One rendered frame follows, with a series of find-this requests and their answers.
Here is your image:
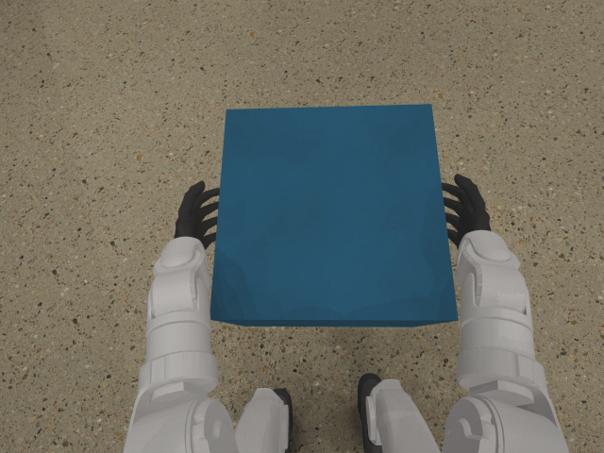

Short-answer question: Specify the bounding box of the right robot hand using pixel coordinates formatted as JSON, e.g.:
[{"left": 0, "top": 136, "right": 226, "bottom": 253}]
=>
[{"left": 442, "top": 174, "right": 491, "bottom": 249}]

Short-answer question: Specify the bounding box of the right robot foot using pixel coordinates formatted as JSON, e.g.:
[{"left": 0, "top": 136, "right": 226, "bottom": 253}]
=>
[{"left": 358, "top": 373, "right": 383, "bottom": 453}]

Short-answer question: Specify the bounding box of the right robot upper arm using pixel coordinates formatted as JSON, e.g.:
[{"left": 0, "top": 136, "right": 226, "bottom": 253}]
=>
[{"left": 442, "top": 395, "right": 569, "bottom": 453}]

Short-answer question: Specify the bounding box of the left robot foot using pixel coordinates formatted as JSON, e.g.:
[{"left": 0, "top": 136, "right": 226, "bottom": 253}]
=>
[{"left": 273, "top": 389, "right": 293, "bottom": 453}]

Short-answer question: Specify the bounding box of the left robot forearm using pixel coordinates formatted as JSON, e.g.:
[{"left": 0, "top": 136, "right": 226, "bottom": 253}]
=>
[{"left": 123, "top": 237, "right": 219, "bottom": 453}]

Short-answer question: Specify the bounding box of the left robot upper arm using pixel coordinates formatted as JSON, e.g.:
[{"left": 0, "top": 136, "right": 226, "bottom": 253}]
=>
[{"left": 125, "top": 396, "right": 240, "bottom": 453}]

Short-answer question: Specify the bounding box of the left robot hand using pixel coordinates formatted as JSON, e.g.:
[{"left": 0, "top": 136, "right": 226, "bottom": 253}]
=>
[{"left": 174, "top": 181, "right": 220, "bottom": 250}]

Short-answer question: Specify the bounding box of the carton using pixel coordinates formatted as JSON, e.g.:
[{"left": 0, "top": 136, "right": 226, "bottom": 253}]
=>
[{"left": 210, "top": 104, "right": 459, "bottom": 327}]

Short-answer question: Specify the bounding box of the robot foot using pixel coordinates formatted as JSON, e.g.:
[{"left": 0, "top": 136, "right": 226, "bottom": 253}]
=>
[
  {"left": 358, "top": 373, "right": 383, "bottom": 453},
  {"left": 273, "top": 389, "right": 293, "bottom": 453}
]

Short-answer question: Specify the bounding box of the right robot forearm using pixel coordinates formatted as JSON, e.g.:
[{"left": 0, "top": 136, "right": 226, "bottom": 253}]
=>
[{"left": 455, "top": 230, "right": 569, "bottom": 451}]

